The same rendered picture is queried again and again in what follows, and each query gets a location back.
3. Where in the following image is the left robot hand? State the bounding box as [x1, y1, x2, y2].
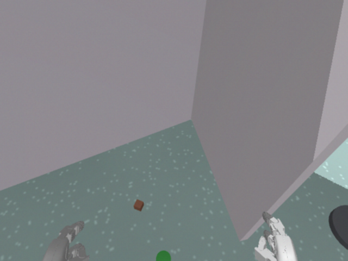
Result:
[42, 221, 89, 261]

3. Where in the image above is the right robot hand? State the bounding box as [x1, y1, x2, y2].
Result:
[254, 212, 298, 261]

